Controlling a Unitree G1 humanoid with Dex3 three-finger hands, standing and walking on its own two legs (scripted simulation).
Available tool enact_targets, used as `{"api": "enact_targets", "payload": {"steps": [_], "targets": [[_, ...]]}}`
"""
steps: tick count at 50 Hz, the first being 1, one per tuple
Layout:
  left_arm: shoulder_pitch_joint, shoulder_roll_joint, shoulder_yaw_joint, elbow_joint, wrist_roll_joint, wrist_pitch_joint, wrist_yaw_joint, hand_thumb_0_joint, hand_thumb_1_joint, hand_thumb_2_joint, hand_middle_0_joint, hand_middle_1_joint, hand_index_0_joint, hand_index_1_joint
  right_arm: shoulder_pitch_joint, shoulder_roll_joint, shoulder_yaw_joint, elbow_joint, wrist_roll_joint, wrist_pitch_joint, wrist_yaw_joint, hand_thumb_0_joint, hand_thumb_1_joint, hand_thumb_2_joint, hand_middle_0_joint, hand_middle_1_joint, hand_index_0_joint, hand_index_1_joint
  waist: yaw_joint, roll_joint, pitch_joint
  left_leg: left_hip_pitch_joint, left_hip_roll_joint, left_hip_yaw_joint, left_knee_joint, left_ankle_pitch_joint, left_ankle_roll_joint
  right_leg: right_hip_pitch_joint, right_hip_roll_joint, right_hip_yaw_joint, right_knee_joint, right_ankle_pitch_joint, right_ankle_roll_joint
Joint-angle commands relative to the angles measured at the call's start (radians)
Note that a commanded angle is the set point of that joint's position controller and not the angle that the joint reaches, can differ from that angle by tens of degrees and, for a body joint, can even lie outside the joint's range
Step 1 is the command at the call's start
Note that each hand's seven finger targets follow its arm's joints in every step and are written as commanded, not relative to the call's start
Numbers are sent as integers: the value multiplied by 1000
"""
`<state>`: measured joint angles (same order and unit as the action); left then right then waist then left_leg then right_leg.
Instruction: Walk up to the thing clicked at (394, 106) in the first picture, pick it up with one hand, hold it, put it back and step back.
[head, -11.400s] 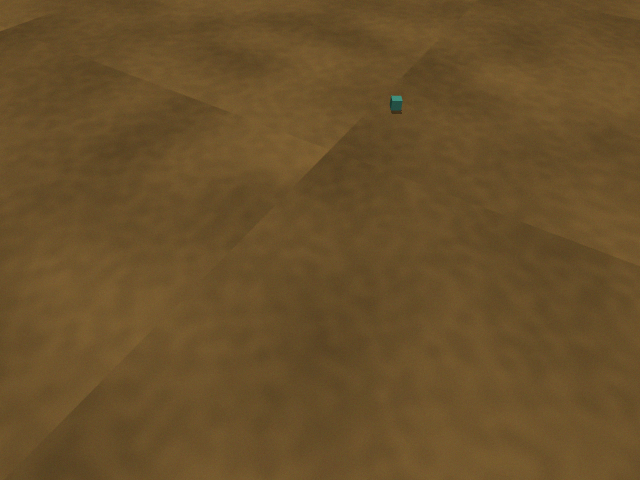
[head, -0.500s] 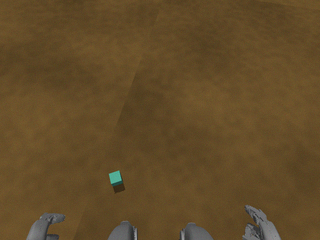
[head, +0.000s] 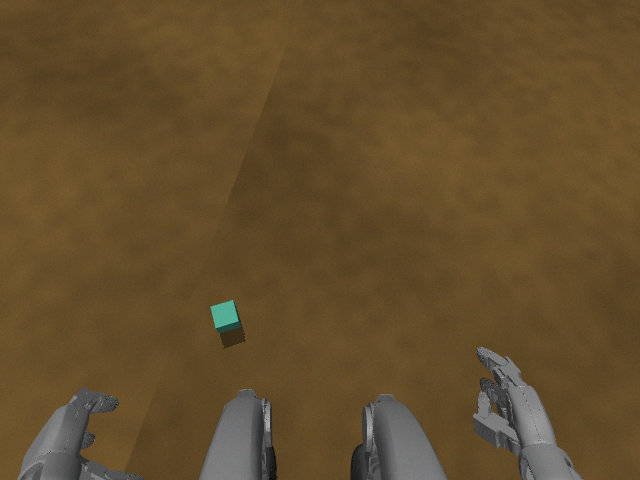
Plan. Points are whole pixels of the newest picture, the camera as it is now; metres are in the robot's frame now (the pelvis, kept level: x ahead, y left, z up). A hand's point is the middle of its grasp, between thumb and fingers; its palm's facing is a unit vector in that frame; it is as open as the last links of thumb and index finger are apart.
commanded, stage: rise first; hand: left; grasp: from above
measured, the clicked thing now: (226, 316) +0.46 +0.22 -0.61
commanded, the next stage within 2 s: none
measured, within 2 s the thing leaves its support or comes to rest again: neither
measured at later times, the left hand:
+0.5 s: hand (154, 360) +0.31 +0.30 -0.34, palm faces -0.39 -0.21 -0.90, open 13.3 cm
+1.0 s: hand (179, 334) +0.38 +0.29 -0.43, palm faces -0.39 -0.14 -0.91, open 13.2 cm
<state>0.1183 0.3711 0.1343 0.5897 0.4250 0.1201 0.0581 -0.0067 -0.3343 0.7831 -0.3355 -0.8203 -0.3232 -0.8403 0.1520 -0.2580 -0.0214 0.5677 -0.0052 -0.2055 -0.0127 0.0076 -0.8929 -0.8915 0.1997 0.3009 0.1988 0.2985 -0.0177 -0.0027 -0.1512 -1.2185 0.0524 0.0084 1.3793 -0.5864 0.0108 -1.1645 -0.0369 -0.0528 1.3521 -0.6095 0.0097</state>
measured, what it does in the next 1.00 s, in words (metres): lowers itself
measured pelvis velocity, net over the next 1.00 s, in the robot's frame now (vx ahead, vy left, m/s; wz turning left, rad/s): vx -0.07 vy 0.00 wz -0.10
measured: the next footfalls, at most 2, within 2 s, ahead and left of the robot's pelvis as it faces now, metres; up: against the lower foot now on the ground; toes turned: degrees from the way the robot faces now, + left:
none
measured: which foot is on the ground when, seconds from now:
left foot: down 0.00-1.00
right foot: down 0.00-1.00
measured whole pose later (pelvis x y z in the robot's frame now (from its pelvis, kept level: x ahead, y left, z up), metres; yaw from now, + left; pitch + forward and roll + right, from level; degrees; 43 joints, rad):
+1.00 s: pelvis -0.07 +0.00 -0.26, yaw -6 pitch +36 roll -6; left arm -0.88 0.65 0.18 1.43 1.09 0.00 0.46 0.00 -0.39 0.88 -0.25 -0.86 -0.25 -0.87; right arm 0.14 -0.25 0.01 0.81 -0.12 -0.13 0.10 0.00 -0.90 -0.90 0.20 0.30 0.20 0.30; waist -0.18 0.00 -0.09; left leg -2.23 0.08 -0.07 2.25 -0.65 0.04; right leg -2.15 -0.02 -0.07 2.20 -0.68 0.01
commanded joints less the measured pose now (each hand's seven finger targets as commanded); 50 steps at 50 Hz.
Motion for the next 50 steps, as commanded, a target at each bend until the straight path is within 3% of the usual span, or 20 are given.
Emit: {"api": "enact_targets", "payload": {"steps": [1, 2, 4, 7, 10, 16, 23, 30, 34, 36, 42, 43, 45, 50], "targets": [[-122, 166, 32, -87, 112, -89, 71, 0, -386, 824, -270, -859, -260, -870, 12, -169, -80, -66, 6, -46, -1, 0, -899, -896, 200, 300, 200, 300, -21, 111, -364, 198, -25, -76, -45, 311, -16, -107, 38, 7, 49, 250, -45], [-153, 181, 31, -98, 135, -104, 84, 0, -397, 839, -257, -865, -245, -879, 13, -171, -83, -58, 9, -46, 1, 0, -899, -897, 200, 300, 200, 300, -10, 126, -403, 189, -26, -71, -10, 330, -15, -136, 38, 11, 76, 264, -46], [-229, 208, 35, -45, 174, -129, 114, 0, -409, 851, -257, -858, -241, -876, 10, -184, -90, -36, 9, -45, 7, 0, -907, -900, 200, 300, 200, 300, -23, 113, -421, 110, -26, -74, 52, 303, -15, -208, 37, 9, 134, 250, -45], [-299, 280, 64, 13, 242, -151, 165, 0, -435, 873, -237, -883, -220, -900, 14, -193, -94, -8, 12, -33, 14, 0, -912, -902, 200, 300, 200, 300, -7, 106, -499, 20, -35, -61, 153, 317, -8, -261, 35, 14, 211, 272, -42], [-376, 302, 62, 59, 300, -150, 209, 0, -468, 909, -190, -921, -178, -935, 20, -199, -98, 17, 8, -14, 23, 0, -907, -902, 200, 300, 200, 300, 3, 101, -581, -24, -35, -50, 232, 334, -7, -306, 35, 13, 270, 285, -42], [-684, 424, 74, 213, 410, -149, 269, 0, -426, 883, -246, -871, -229, -890, 35, -202, -97, 63, -14, 23, 34, 0, -908, -904, 200, 300, 200, 300, -6, 47, -665, -223, -37, -15, 381, 170, 6, -361, 40, 17, 324, 172, -33], [-931, 509, 47, 379, 515, -171, 301, 0, -402, 884, -260, -844, -242, -863, 56, -200, -85, 109, -44, 46, 34, 0, -901, -904, 201, 300, 201, 300, -55, 33, -621, -412, -39, -4, 470, -12, 17, -433, 52, 28, 347, -52, -33], [-1043, 530, 40, 534, 632, -175, 361, 0, -395, 884, -234, -841, -224, -852, 78, -203, -61, 157, -66, 66, 45, 0, -893, -902, 201, 300, 200, 300, -76, 109, -561, -460, -34, -24, 513, -65, 16, -587, 57, -21, 451, -71, -49], [-1123, 552, 55, 581, 665, -172, 407, 0, -405, 892, -228, -850, -218, -861, 101, -204, -50, 176, -77, 73, 57, 0, -892, -903, 200, 300, 200, 300, -87, 166, -580, -437, -26, -41, 533, -21, 11, -640, 56, -47, 514, 1, -54], [-1148, 519, 48, 624, 674, -162, 426, 0, -405, 889, -233, -842, -221, -854, 122, -209, -45, 195, -86, 72, 63, 0, -894, -903, 200, 300, 200, 300, -108, 199, -576, -405, -20, -56, 547, 9, 5, -704, 50, -58, 546, 37, -55], [-1247, 529, 57, 672, 649, -131, 450, 0, -408, 878, -235, -866, -227, -874, 156, -213, -43, 216, -105, 68, 83, 0, -900, -906, 200, 300, 200, 300, -136, 263, -600, -396, -11, -69, 577, 45, 3, -741, 49, -70, 598, 83, -56], [-1233, 525, 59, 693, 644, -125, 450, 0, -409, 878, -234, -873, -228, -880, 158, -214, -42, 220, -106, 68, 87, 0, -901, -906, 200, 300, 200, 300, -130, 266, -589, -385, -8, -79, 571, 37, -1, -764, 47, -76, 612, 74, -58], [-1288, 544, 58, 679, 651, -120, 452, 0, -399, 869, -239, -865, -234, -869, 160, -219, -43, 224, -108, 68, 92, 0, -900, -905, 200, 300, 200, 300, -138, 293, -613, -383, -6, -77, 587, 39, -1, -773, 50, -76, 622, 79, -60], [-1296, 555, 63, 713, 665, -113, 451, 0, -409, 875, -245, -867, -236, -877, 178, -224, -32, 234, -117, 69, 112, 0, -904, -907, 200, 300, 200, 300, -161, 271, -605, -414, -7, -80, 634, 70, 5, -771, 46, -78, 650, 113, -55]]}}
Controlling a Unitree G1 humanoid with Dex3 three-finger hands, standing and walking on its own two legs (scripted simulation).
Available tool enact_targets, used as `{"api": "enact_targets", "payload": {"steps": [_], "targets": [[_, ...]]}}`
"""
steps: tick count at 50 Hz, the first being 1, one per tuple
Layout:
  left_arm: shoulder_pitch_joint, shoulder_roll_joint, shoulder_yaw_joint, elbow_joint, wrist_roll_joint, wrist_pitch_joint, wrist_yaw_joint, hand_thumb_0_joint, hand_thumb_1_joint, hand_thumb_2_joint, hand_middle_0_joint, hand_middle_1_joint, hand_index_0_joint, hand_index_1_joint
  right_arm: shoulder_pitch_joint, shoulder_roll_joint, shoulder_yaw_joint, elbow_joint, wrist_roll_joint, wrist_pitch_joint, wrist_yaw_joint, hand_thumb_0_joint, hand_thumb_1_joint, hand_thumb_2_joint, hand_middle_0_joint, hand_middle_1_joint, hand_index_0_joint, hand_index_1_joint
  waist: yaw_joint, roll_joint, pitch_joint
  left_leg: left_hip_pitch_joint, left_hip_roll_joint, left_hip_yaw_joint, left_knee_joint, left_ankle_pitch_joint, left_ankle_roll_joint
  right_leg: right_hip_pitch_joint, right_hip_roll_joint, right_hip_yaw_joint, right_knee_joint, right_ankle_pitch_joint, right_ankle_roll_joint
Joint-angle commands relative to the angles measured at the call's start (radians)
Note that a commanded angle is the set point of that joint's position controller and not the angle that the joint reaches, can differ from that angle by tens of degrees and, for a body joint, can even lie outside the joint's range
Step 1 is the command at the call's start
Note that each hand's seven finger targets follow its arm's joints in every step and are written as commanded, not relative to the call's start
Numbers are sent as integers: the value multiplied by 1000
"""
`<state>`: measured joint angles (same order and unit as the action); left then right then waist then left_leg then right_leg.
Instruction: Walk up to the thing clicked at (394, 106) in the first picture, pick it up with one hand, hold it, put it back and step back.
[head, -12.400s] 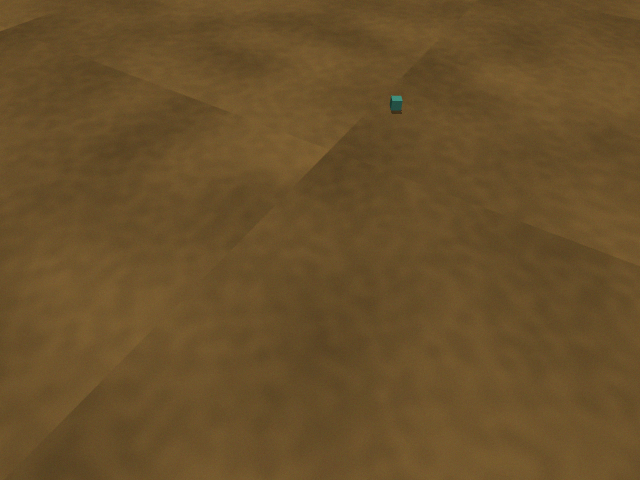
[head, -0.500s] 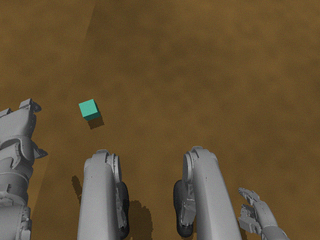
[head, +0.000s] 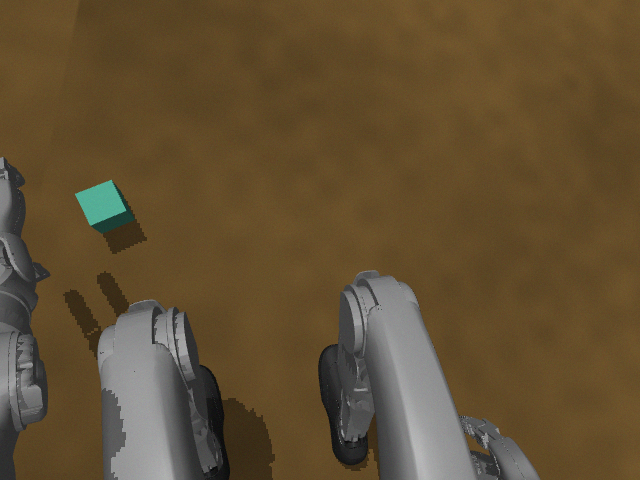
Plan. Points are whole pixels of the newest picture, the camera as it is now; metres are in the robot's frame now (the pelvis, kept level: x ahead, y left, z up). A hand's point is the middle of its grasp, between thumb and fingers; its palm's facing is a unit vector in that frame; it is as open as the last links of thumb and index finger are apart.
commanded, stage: rise first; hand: left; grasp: from above
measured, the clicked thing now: (106, 207) +0.51 +0.27 -0.34
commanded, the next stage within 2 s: none
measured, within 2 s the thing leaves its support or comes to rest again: neither
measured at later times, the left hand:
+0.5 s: hand (34, 222) +0.45 +0.32 -0.21, palm faces -0.37 -0.20 -0.91, open 13.2 cm
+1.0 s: hand (42, 217) +0.46 +0.32 -0.22, palm faces -0.38 -0.20 -0.91, open 13.2 cm
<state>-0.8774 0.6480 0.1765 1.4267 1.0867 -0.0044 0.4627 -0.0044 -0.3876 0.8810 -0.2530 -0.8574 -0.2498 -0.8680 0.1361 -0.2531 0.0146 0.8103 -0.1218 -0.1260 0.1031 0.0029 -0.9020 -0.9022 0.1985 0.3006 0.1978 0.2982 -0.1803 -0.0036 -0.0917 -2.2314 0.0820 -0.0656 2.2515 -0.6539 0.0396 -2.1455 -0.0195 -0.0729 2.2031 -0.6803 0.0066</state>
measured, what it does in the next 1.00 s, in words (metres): stands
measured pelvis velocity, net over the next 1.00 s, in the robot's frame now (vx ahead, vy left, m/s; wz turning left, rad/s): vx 0.00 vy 0.00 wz -0.04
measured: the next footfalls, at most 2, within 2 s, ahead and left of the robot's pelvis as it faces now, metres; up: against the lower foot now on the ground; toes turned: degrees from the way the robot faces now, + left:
none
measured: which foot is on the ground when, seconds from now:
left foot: down 0.00-1.00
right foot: down 0.00-1.00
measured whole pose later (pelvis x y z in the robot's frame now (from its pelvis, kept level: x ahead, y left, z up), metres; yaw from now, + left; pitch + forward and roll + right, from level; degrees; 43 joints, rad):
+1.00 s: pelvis +0.00 +0.00 -0.05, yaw -3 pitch +33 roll -7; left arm -0.98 0.76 0.23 1.52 1.10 -0.02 0.44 0.00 -0.40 0.88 -0.27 -0.89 -0.26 -0.90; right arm 0.15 -0.29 0.08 0.77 -0.15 -0.12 0.20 0.00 -0.91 -0.90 0.20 0.30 0.20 0.30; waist -0.23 -0.02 0.00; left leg -2.34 0.09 -0.12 2.42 -0.68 0.03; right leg -2.25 0.00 -0.11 2.35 -0.69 0.00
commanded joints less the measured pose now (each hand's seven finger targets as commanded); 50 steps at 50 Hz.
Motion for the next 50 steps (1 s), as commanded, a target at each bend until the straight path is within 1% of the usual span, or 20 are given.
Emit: {"api": "enact_targets", "payload": {"steps": [1, 2, 3, 8, 10, 11, 14, 15, 17, 19, 21, 23, 35, 36, 38, 39, 41, 42, 48, 50], "targets": [[-310, 265, 14, -127, -4, 9, 45, 0, -406, 869, -244, -879, -238, -885, 196, -225, -67, -12, 0, -12, 0, 0, -906, -907, 200, 300, 200, 300, 0, 264, -667, 569, -38, 4, -229, 131, -20, 219, 34, -55, -207, 182, -50], [-318, 280, 20, -118, -1, 6, 42, 0, -404, 868, -257, -868, -247, -879, 206, -227, -62, -7, -2, -13, 3, 0, -908, -908, 200, 300, 200, 300, -10, 251, -662, 556, -38, 1, -219, 136, -18, 227, 32, -55, -201, 188, -47], [-267, 268, 27, -95, -4, 7, 41, 0, -395, 856, -255, -878, -251, -882, 211, -222, -59, -7, -3, -14, 8, 0, -909, -908, 200, 300, 200, 300, 7, 250, -657, 561, -40, 2, -221, 148, -20, 230, 30, -53, -199, 195, -47], [-331, 294, 33, -96, -3, -3, 28, 0, -391, 850, -251, -904, -254, -901, 221, -229, -57, -5, -9, -15, 28, 0, -911, -909, 200, 300, 200, 300, -16, 225, -649, 501, -40, 11, -172, 159, -11, 245, 37, -54, -181, 211, -42], [-298, 307, 39, -61, -3, -8, 22, 0, -387, 848, -251, -910, -256, -905, 219, -228, -53, -13, -10, -17, 36, 0, -911, -909, 200, 300, 200, 300, -9, 188, -636, 466, -42, 28, -147, 161, -2, 269, 39, -47, -194, 213, -36], [-316, 308, 41, -72, -4, -14, 22, 0, -391, 851, -248, -906, -251, -902, 224, -230, -49, -13, -13, -19, 38, 0, -910, -909, 200, 300, 200, 300, -16, 192, -636, 446, -43, 30, -142, 153, -1, 279, 38, -47, -188, 208, -35], [-311, 337, 63, -65, -1, -23, 25, 0, -404, 861, -234, -916, -238, -913, 227, -238, -47, -11, -14, -17, 44, 0, -909, -909, 200, 300, 200, 300, -4, 196, -669, 455, -40, 31, -120, 166, -2, 287, 44, -50, -176, 222, -34], [-322, 328, 52, -78, 0, -27, 23, 0, -394, 852, -237, -917, -243, -910, 223, -228, -44, -16, -14, -17, 48, 0, -909, -908, 200, 300, 200, 300, -12, 206, -668, 458, -41, 29, -122, 160, -4, 286, 45, -51, -172, 216, -36], [-333, 341, 65, -92, 9, -29, 27, 0, -412, 871, -233, -913, -232, -914, 233, -239, -44, -13, -20, -16, 53, 0, -908, -908, 200, 300, 200, 300, -17, 229, -676, 477, -38, 24, -116, 170, -6, 279, 46, -57, -163, 227, -37], [-328, 354, 77, -89, 6, -28, 36, 0, -417, 873, -228, -919, -228, -920, 228, -237, -42, -16, -18, -11, 55, 0, -908, -909, 200, 300, 200, 300, -7, 229, -684, 463, -37, 26, -109, 177, -5, 289, 49, -58, -158, 238, -37], [-346, 347, 73, -83, 5, -26, 42, 0, -422, 879, -231, -904, -225, -910, 226, -245, -39, -14, -21, -11, 57, 0, -907, -909, 200, 300, 200, 300, -25, 228, -663, 450, -34, 22, -99, 174, -3, 272, 51, -62, -151, 241, -36], [-332, 351, 70, -87, 7, -24, 41, 0, -422, 875, -239, -899, -231, -907, 224, -236, -39, -14, -18, -9, 61, 0, -909, -909, 200, 300, 200, 300, -11, 253, -656, 457, -34, 24, -100, 180, -6, 269, 52, -60, -146, 245, -40], [-370, 357, 52, -65, 7, -6, 26, 0, -427, 881, -225, -915, -220, -920, 223, -268, -33, -23, -20, -6, 73, 0, -906, -907, 200, 300, 200, 300, -48, 281, -596, 437, -28, 2, -86, 152, -8, 212, 56, -84, -105, 223, -42], [-381, 378, 61, -78, 10, -10, 25, 0, -423, 876, -221, -924, -220, -925, 229, -275, -34, -24, -20, -5, 75, 0, -906, -908, 200, 300, 200, 300, -45, 284, -602, 441, -28, -3, -90, 150, -10, 208, 57, -89, -99, 220, -44], [-349, 352, 45, -34, 7, -7, 19, 0, -429, 882, -224, -917, -217, -923, 212, -275, -29, -31, -18, -2, 76, 0, -906, -908, 200, 300, 200, 300, -42, 275, -586, 435, -28, -9, -92, 129, -11, 184, 60, -93, -94, 198, -47], [-383, 371, 53, -66, 8, -15, 18, 0, -426, 880, -223, -915, -218, -921, 221, -279, -29, -31, -18, -2, 76, 0, -906, -908, 200, 300, 200, 300, -54, 283, -580, 423, -30, -11, -93, 115, -11, 183, 58, -96, -93, 188, -45], [-375, 385, 58, -73, 18, -17, 15, 0, -422, 874, -223, -923, -221, -925, 232, -278, -24, -31, -19, -2, 79, 0, -906, -907, 200, 300, 200, 300, -50, 292, -589, 435, -32, -8, -83, 144, -11, 199, 57, -95, -88, 213, -43], [-354, 378, 57, -51, 17, -14, 15, 0, -462, 937, -287, -853, -229, -913, 230, -278, -22, -32, -19, -2, 81, 0, -910, -907, 200, 300, 200, 300, -44, 281, -600, 437, -32, -2, -75, 155, -11, 210, 60, -93, -89, 224, -43], [-379, 370, 54, -36, 5, -16, 26, 0, -376, 843, -292, -856, -274, -875, 229, -279, -12, -39, -21, -4, 83, 0, -908, -907, 200, 300, 200, 300, -62, 262, -600, 396, -32, 5, -56, 137, -6, 219, 66, -93, -96, 214, -39], [-396, 397, 66, -52, 14, -15, 30, 0, -359, 831, -295, -850, -282, -863, 236, -287, -8, -41, -25, -8, 85, 0, -906, -905, 200, 300, 200, 300, -64, 282, -589, 397, -32, 3, -54, 138, -6, 213, 63, -93, -92, 213, -39]]}}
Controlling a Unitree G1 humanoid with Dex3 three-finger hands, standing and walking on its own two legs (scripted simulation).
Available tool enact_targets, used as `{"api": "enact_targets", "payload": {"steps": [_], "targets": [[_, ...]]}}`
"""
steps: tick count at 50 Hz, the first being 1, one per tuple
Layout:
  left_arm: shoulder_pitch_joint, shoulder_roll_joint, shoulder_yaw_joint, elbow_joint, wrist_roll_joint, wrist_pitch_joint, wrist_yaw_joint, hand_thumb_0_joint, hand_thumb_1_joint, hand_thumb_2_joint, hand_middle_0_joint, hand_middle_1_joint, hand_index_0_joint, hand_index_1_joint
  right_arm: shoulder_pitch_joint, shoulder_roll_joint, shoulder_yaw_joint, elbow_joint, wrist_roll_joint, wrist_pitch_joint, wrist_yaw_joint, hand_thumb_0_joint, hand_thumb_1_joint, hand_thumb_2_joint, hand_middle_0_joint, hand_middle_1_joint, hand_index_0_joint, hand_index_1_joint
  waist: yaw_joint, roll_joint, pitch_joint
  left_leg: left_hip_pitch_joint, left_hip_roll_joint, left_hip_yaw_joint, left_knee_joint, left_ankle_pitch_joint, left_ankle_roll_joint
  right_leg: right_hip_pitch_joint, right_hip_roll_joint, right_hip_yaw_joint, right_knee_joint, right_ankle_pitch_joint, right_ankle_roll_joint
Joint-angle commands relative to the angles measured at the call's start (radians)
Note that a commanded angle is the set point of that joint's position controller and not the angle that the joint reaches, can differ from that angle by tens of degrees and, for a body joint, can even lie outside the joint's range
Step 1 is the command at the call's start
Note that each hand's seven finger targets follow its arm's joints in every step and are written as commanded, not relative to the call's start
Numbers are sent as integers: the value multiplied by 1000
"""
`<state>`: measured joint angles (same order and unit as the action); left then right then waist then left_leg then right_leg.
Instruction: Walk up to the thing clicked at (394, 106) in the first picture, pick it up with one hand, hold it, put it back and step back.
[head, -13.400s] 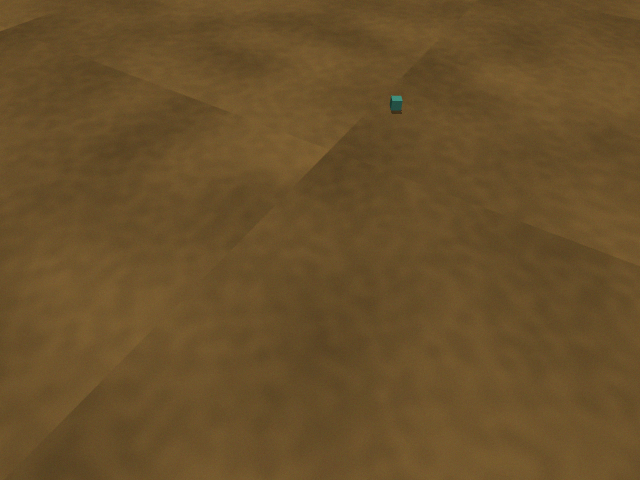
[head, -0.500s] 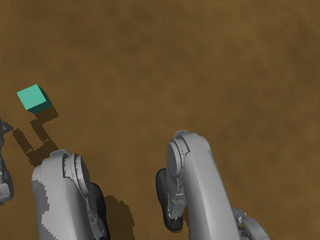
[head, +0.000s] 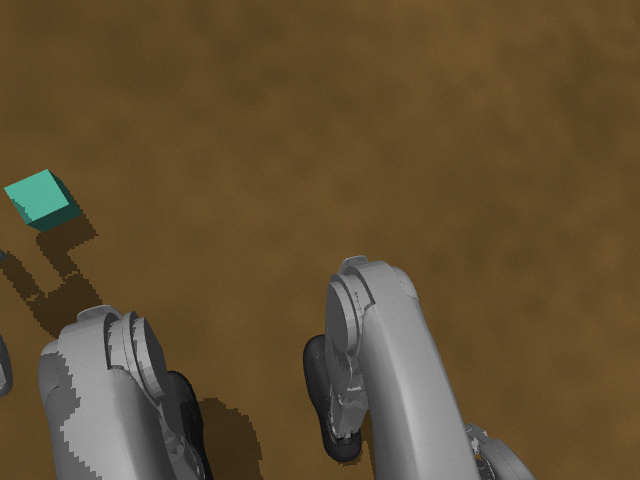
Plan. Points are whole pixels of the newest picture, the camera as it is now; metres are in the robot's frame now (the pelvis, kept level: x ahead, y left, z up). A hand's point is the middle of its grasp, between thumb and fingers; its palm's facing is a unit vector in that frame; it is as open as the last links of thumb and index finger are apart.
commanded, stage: rise first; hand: left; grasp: from above
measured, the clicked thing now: (45, 201) +0.49 +0.30 -0.30
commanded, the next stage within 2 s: approach in 1.34 s
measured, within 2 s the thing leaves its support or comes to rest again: neither
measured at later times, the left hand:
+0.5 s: hand out of the picture +0.45 +0.34 -0.18, palm faces -0.34 -0.22 -0.92, open 12.2 cm
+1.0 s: hand out of the picture +0.44 +0.34 -0.16, palm faces -0.36 -0.21 -0.91, open 11.2 cm
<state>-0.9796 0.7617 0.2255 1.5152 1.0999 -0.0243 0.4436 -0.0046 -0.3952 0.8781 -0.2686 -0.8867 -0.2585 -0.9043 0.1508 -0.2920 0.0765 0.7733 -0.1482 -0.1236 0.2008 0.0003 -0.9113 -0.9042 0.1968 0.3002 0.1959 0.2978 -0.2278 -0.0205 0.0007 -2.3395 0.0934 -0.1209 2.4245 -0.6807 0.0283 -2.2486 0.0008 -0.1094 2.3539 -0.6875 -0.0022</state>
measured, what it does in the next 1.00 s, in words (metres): stands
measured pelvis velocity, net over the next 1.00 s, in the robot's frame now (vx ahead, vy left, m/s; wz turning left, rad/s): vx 0.00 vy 0.00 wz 0.00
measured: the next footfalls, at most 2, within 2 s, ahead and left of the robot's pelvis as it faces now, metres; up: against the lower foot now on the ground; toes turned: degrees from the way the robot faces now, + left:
none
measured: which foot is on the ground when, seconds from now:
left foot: down 0.00-1.00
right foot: down 0.00-1.00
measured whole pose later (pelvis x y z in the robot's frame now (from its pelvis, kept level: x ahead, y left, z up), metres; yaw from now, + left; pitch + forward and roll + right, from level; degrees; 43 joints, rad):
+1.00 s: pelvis +0.00 +0.00 +0.00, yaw +0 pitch +33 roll -7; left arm -0.99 0.76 0.21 1.52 1.09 -0.01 0.43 0.00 -0.09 0.63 -0.57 -0.56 -0.54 -0.59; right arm 0.16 -0.32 0.08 0.77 -0.15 -0.15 0.24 0.00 -0.91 -0.90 0.20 0.30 0.19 0.30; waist -0.24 -0.01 -0.01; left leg -2.34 0.09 -0.13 2.42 -0.67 0.02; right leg -2.25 0.00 -0.11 2.35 -0.68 0.00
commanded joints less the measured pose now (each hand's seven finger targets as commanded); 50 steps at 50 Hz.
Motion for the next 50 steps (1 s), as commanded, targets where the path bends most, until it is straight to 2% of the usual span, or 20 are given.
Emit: {"api": "enact_targets", "payload": {"steps": [1, 2, 3, 6, 9, 12, 16, 18, 22, 23, 26, 29, 30, 33, 36, 39, 41, 43, 48, 50], "targets": [[-297, 292, 15, -134, 5, 7, 50, 0, -352, 827, -293, -854, -284, -864, 222, -246, -67, -4, 1, -11, -11, 0, -905, -905, 200, 300, 200, 300, -18, 302, -685, 504, -44, 59, -225, 169, 5, 323, 44, -56, -238, 225, -31], [-281, 269, 10, -116, -5, 8, 55, 0, -359, 831, -307, -835, -288, -854, 216, -243, -67, 1, 2, -11, -12, 0, -907, -906, 200, 300, 200, 300, -11, 296, -683, 505, -42, 60, -225, 168, 3, 320, 46, -57, -240, 224, -31], [-326, 286, 13, -157, -1, 1, 58, 0, -352, 825, -313, -826, -294, -846, 224, -245, -67, 4, 1, -13, -12, 0, -906, -905, 200, 300, 200, 300, -28, 302, -696, 510, -42, 59, -215, 174, 5, 325, 45, -57, -239, 235, -29], [-309, 312, 29, -132, 6, 6, 62, 0, -333, 806, -319, -824, -306, -837, 228, -252, -62, -2, -5, -19, -6, 0, -906, -904, 200, 300, 200, 300, -24, 293, -679, 484, -43, 61, -206, 168, 9, 326, 43, -56, -240, 226, -27], [-296, 288, 10, -84, 9, 12, 57, 0, -311, 789, -351, -796, -333, -815, 220, -250, -60, 0, -4, -23, -2, 0, -907, -906, 200, 300, 200, 300, -31, 307, -661, 492, -42, 54, -214, 152, 4, 307, 48, -64, -234, 208, -31], [-282, 303, 20, -65, -2, 24, 57, 0, -295, 776, -361, -778, -343, -797, 218, -257, -55, -7, -6, -29, 3, 0, -906, -905, 200, 300, 200, 300, -22, 297, -646, 480, -43, 53, -212, 154, 6, 302, 47, -64, -229, 207, -31], [-306, 306, 9, -79, 3, 21, 54, 0, -251, 737, -389, -757, -378, -769, 221, -257, -48, -7, -5, -34, 8, 0, -905, -904, 200, 300, 200, 300, -35, 312, -646, 478, -43, 50, -206, 157, 5, 306, 51, -69, -226, 213, -30], [-326, 348, 38, -128, -2, 18, 58, 0, -244, 730, -399, -750, -387, -763, 225, -264, -51, -6, -5, -35, 10, 0, -906, -905, 200, 300, 200, 300, -23, 323, -688, 495, -42, 49, -207, 170, 4, 318, 51, -70, -221, 226, -29], [-305, 304, 17, -131, 3, 24, 53, 0, -218, 710, -431, -704, -412, -723, 230, -265, -56, -10, -2, -33, 18, 0, -905, -905, 200, 300, 200, 300, -34, 366, -689, 529, -43, 43, -223, 190, -4, 304, 48, -78, -210, 244, -34], [-289, 304, 12, -132, 0, 26, 49, 0, -208, 700, -442, -698, -424, -717, 226, -260, -58, -7, 1, -32, 21, 0, -907, -905, 200, 300, 200, 300, -21, 361, -691, 539, -41, 41, -228, 188, -5, 297, 49, -76, -210, 240, -36], [-266, 277, 3, -124, -15, 32, 41, 0, -183, 682, -469, -676, -449, -698, 228, -260, -59, -9, 1, -30, 24, 0, -908, -905, 200, 300, 200, 300, -25, 335, -678, 497, -42, 52, -217, 178, 2, 319, 52, -69, -229, 237, -30], [-279, 299, 14, -162, -17, 32, 34, 0, -171, 672, -477, -654, -458, -675, 240, -267, -67, 1, 5, -32, 25, 0, -906, -903, 200, 300, 200, 300, -16, 349, -699, 532, -43, 49, -224, 197, -2, 312, 49, -70, -222, 250, -32], [-249, 264, -4, -137, -17, 36, 31, 0, -174, 675, -484, -643, -459, -670, 232, -258, -67, 3, 8, -30, 25, 0, -906, -904, 200, 300, 200, 300, -13, 346, -691, 535, -43, 50, -227, 202, -4, 313, 50, -69, -224, 254, -33], [-300, 289, 1, -201, -18, 26, 24, 0, -159, 667, -504, -620, -475, -650, 246, -265, -70, 2, 9, -28, 29, 0, -906, -904, 200, 300, 200, 300, -24, 326, -685, 523, -42, 43, -227, 198, -1, 309, 48, -72, -224, 251, -33], [-293, 265, -8, -178, -16, 19, 22, 0, -134, 647, -528, -592, -498, -624, 249, -265, -69, 1, 8, -29, 29, 0, -906, -904, 200, 300, 200, 300, -32, 315, -681, 513, -45, 49, -222, 202, 2, 319, 48, -69, -233, 258, -29], [-263, 255, 0, -140, -15, 22, 19, 0, -116, 635, -542, -573, -511, -606, 235, -267, -75, -2, 12, -28, 29, 0, -904, -904, 200, 300, 200, 300, -15, 321, -653, 523, -47, 34, -258, 145, -6, 265, 43, -76, -224, 196, -37], [-269, 259, -9, -123, -6, 22, 15, 0, -100, 625, -559, -560, -527, -593, 234, -268, -75, -2, 8, -28, 30, 0, -904, -903, 200, 300, 200, 300, -26, 300, -628, 500, -49, 42, -248, 120, -2, 264, 46, -70, -239, 175, -35], [-280, 256, -7, -131, -13, 23, 21, 0, -92, 618, -560, -556, -530, -588, 219, -266, -72, -14, 11, -30, 29, 0, -903, -903, 200, 300, 200, 300, -13, 306, -644, 500, -51, 42, -255, 117, -2, 264, 44, -70, -239, 170, -36], [-307, 261, -19, -127, -8, 16, 28, 0, -65, 591, -593, -519, -560, -554, 225, -263, -67, -8, 9, -37, 27, 0, -905, -904, 200, 300, 200, 300, -27, 304, -669, 488, -55, 64, -229, 158, 3, 307, 47, -57, -247, 213, -30], [-307, 293, 5, -136, -7, 13, 32, 0, -54, 584, -602, -508, -569, -544, 234, -264, -68, -3, 7, -39, 26, 0, -904, -903, 200, 300, 200, 300, -20, 285, -673, 486, -54, 65, -226, 157, 5, 319, 44, -54, -249, 208, -28]]}}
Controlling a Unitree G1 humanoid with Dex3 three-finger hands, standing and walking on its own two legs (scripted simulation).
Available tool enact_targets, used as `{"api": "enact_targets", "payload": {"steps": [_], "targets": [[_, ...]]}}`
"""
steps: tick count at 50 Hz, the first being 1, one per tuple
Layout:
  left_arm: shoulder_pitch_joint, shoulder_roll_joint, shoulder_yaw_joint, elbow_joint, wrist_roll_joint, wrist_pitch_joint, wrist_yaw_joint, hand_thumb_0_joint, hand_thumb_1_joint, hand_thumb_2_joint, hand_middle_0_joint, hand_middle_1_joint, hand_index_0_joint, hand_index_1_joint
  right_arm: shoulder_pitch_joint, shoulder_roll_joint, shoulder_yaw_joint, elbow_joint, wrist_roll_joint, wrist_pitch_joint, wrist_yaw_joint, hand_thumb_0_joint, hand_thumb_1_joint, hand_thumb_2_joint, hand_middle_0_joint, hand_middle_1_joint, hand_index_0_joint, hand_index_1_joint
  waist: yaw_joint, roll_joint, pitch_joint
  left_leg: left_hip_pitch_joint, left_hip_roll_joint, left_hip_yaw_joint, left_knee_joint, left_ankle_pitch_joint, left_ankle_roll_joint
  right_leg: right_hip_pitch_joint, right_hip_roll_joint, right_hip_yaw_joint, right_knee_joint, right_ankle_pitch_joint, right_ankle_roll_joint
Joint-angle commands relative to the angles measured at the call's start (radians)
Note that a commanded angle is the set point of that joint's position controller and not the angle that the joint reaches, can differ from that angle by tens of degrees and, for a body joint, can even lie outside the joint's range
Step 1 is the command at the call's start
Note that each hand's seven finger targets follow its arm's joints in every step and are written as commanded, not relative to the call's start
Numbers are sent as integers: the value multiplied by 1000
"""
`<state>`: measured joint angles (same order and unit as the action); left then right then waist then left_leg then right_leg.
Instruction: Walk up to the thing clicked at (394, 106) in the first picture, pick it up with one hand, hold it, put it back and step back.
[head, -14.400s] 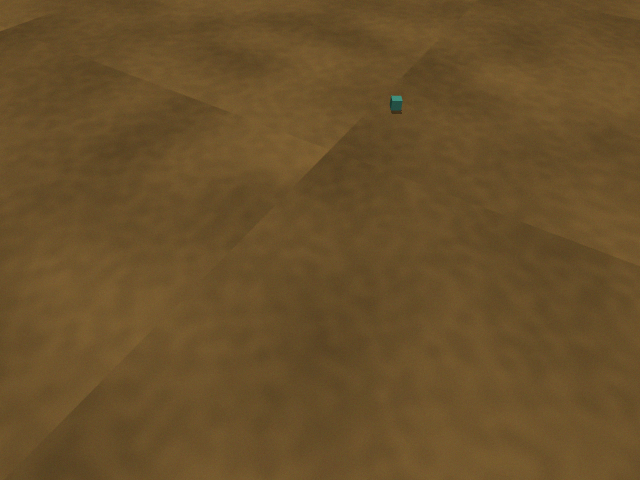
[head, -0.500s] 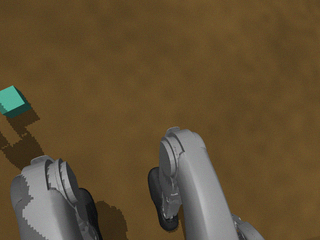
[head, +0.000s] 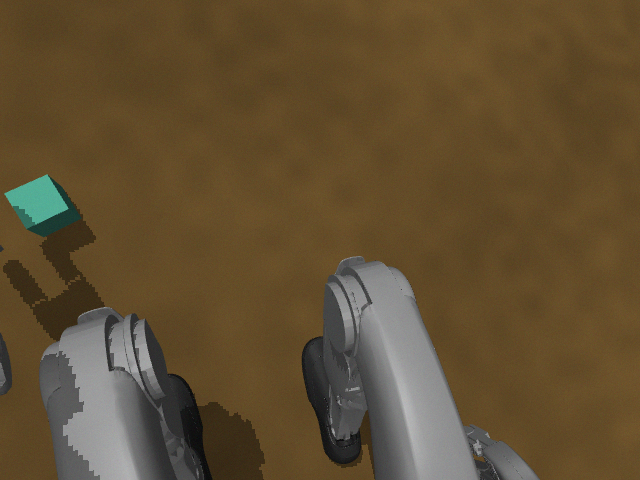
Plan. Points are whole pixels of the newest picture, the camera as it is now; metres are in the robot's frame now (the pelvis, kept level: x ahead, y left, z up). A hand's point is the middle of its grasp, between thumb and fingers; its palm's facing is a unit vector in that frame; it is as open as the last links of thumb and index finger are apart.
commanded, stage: rise first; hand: left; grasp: from above
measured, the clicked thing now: (45, 206) +0.49 +0.30 -0.29
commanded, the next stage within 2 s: approach in 0.34 s
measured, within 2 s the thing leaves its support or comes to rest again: neither
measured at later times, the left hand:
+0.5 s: hand out of the picture +0.45 +0.34 -0.16, palm faces -0.35 -0.21 -0.91, open 10.4 cm
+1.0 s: hand (28, 164) +0.51 +0.27 -0.16, palm faces -0.34 -0.19 -0.92, open 11.7 cm
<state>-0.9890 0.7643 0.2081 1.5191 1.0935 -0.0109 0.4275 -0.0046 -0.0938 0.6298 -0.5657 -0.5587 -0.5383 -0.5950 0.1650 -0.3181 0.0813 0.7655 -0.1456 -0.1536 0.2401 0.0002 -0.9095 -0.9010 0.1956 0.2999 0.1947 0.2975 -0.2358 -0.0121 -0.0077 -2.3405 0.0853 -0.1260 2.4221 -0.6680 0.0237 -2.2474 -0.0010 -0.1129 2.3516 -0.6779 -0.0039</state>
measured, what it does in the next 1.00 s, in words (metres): stands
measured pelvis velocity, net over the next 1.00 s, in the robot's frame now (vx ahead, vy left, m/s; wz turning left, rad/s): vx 0.00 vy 0.00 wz -0.02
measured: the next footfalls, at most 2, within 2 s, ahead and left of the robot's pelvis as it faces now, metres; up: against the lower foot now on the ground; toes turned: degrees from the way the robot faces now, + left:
none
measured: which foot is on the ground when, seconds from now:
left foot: down 0.00-1.00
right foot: down 0.00-1.00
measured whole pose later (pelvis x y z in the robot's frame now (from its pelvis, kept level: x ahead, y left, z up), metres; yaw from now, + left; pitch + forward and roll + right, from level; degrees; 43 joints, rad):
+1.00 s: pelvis +0.00 +0.00 +0.00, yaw -1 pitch +33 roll -7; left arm -1.17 0.77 0.23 1.69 1.09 0.09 0.51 0.00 -0.15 0.65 -0.49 -0.63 -0.48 -0.65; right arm 0.19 -0.34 0.13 0.76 -0.17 -0.18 0.27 0.00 -0.90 -0.89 0.19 0.30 0.19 0.30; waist -0.35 0.04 0.03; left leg -2.36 0.10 -0.14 2.43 -0.67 0.02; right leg -2.28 0.02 -0.12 2.35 -0.66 0.00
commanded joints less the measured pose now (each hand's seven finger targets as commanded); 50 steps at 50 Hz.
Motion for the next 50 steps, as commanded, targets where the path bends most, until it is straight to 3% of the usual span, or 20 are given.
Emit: {"api": "enact_targets", "payload": {"steps": [1, 9, 10, 14, 18, 21, 22, 23, 28, 31, 33, 35, 37, 39, 40, 45, 47, 48, 49, 50], "targets": [[-310, 278, 19, -134, -4, -2, 52, 0, -52, 583, -605, -492, -569, -530, 217, -238, -71, 6, 2, -10, -14, 0, -902, -903, 200, 300, 200, 300, -21, 279, -656, 485, -44, 66, -223, 138, 8, 306, 46, -55, -246, 192, -27], [-283, 319, 55, -102, -2, -7, 62, 0, 3, 533, -634, -475, -609, -503, 214, -238, -66, 12, -9, -22, -12, 0, -901, -902, 200, 300, 200, 300, -9, 265, -668, 463, -46, 68, -216, 130, 11, 334, 49, -54, -249, 180, -24], [-258, 290, 28, -66, 4, -1, 56, 0, 4, 534, -637, -477, -612, -504, 207, -229, -63, 5, -10, -25, -8, 0, -901, -902, 200, 300, 200, 300, -13, 276, -650, 457, -48, 72, -215, 126, 11, 335, 50, -51, -248, 176, -25], [-294, 329, 41, -161, 4, -1, 61, 0, 6, 528, -650, -456, -620, -488, 213, -237, -67, 8, -8, -26, -7, 0, -903, -902, 200, 300, 200, 300, -3, 309, -716, 502, -42, 74, -207, 169, 11, 361, 48, -48, -244, 226, -22], [-272, 279, 23, -178, 4, 0, 59, 0, 28, 505, -667, -444, -639, -474, 227, -227, -79, 22, -4, -23, -2, 0, -904, -902, 200, 300, 200, 300, -15, 317, -714, 519, -41, 71, -211, 197, 8, 357, 51, -53, -241, 259, -24], [-257, 255, 13, -158, -4, 13, 58, 0, 31, 503, -663, -447, -638, -474, 217, -231, -84, 19, 2, -22, 0, 0, -903, -901, 200, 300, 200, 300, -3, 339, -700, 543, -41, 60, -241, 179, 0, 309, 49, -63, -232, 230, -34], [-268, 250, 7, -160, -7, 14, 56, 0, -26, 574, -685, -403, -617, -475, 215, -237, -88, 20, 2, -24, 1, 0, -903, -900, 200, 300, 200, 300, -6, 346, -676, 552, -40, 50, -253, 162, -3, 274, 45, -65, -225, 214, -36], [-258, 245, 5, -129, -1, 17, 55, 0, -54, 557, -605, -483, -564, -523, 211, -239, -88, 21, 3, -20, 0, 0, -899, -895, 200, 300, 200, 300, -8, 333, -662, 536, -38, 47, -255, 147, -3, 269, 51, -71, -231, 200, -36], [-366, 168, -47, -110, -3, 4, 55, 0, -139, 634, -517, -574, -487, -605, 245, -246, -88, 47, -3, -23, -2, 0, -898, -895, 200, 300, 200, 300, -73, 317, -607, 529, -38, 26, -255, 133, -6, 212, 45, -82, -223, 194, -36], [-491, 88, -110, -97, 9, -5, 67, 0, -148, 646, -504, -598, -478, -626, 256, -232, -72, 62, -11, -30, -4, 0, -896, -894, 200, 300, 199, 300, -118, 348, -614, 569, -37, 14, -257, 124, -14, 178, 44, -92, -218, 192, -38], [-566, 84, -139, -85, 22, -5, 83, 0, -173, 671, -504, -598, -468, -635, 251, -236, -65, 60, -20, -37, -3, 0, -898, -896, 200, 300, 199, 300, -141, 365, -610, 572, -40, 24, -245, 110, -15, 181, 46, -88, -228, 187, -35], [-601, 134, -123, -56, 34, 7, 106, 0, -166, 667, -500, -602, -469, -634, 246, -242, -50, 51, -34, -47, 0, 0, -898, -895, 200, 300, 200, 300, -132, 363, -632, 565, -43, 36, -230, 118, -15, 210, 44, -83, -231, 192, -32], [-567, 219, -63, -23, 48, 32, 133, 0, -175, 675, -508, -580, -468, -621, 247, -262, -54, 45, -30, -47, -3, 0, -898, -896, 200, 300, 200, 300, -86, 408, -682, 577, -44, 56, -239, 140, -13, 233, 43, -70, -233, 206, -33], [-562, 253, -20, -26, 57, 56, 152, 0, -158, 656, -517, -580, -481, -617, 257, -259, -43, 43, -34, -40, 5, 0, -899, -897, 200, 300, 199, 300, -73, 429, -722, 588, -44, 65, -239, 175, -13, 274, 45, -67, -231, 238, -34], [-476, 238, -25, 61, 67, 81, 151, 0, -165, 658, -509, -595, -476, -629, 242, -259, -38, 20, -29, -36, 10, 0, -901, -897, 200, 300, 199, 300, -63, 427, -713, 578, -46, 76, -231, 199, -10, 288, 47, -61, -228, 261, -35], [-404, 259, -19, 99, 9, 130, 131, 0, -165, 636, -458, -661, -455, -665, 215, -247, -14, -13, -19, -27, 23, 0, -897, -894, 200, 300, 200, 300, -74, 253, -684, 368, -46, 87, -185, 204, 33, 401, 62, -35, -259, 290, -5], [-322, 333, 50, 119, -9, 136, 111, 0, -163, 630, -436, -686, -445, -677, 250, -263, -19, -3, -21, -27, 23, 0, -894, -891, 200, 300, 200, 300, -71, 183, -642, 317, -45, 89, -174, 210, 42, 451, 59, -27, -261, 293, 6], [-323, 265, -5, 101, -30, 130, 89, 0, -166, 632, -431, -694, -441, -683, 219, -236, -5, -33, -20, -35, 27, 0, -894, -891, 200, 300, 200, 300, -73, 160, -635, 291, -47, 87, -168, 207, 46, 460, 59, -19, -264, 290, 11], [-258, 359, 71, 143, -34, 131, 86, 0, -174, 640, -429, -697, -437, -689, 254, -264, -20, 10, -22, -33, 25, 0, -894, -891, 200, 300, 200, 300, -76, 120, -627, 276, -47, 82, -165, 193, 51, 480, 62, -21, -266, 272, 15], [-242, 335, 60, 134, -35, 126, 73, 0, -159, 623, -426, -707, -443, -690, 246, -258, -20, -4, -22, -35, 26, 0, -894, -890, 200, 300, 200, 300, -66, 123, -607, 263, -48, 82, -172, 177, 49, 480, 60, -17, -265, 252, 14]]}}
